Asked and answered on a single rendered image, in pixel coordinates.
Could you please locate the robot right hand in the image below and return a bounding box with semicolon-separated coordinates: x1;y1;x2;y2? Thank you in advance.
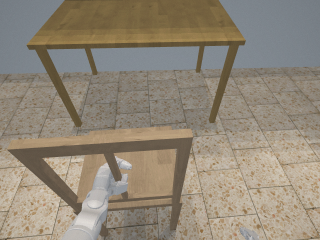
239;226;260;240

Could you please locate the chair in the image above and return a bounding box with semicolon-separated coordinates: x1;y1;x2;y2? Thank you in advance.
7;126;193;237

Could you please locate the robot left hand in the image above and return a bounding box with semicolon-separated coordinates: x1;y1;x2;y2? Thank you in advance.
92;156;132;197

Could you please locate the table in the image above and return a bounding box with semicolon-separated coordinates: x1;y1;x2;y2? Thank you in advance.
27;0;246;127

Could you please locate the robot left forearm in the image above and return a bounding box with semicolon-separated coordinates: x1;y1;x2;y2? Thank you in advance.
61;188;109;240

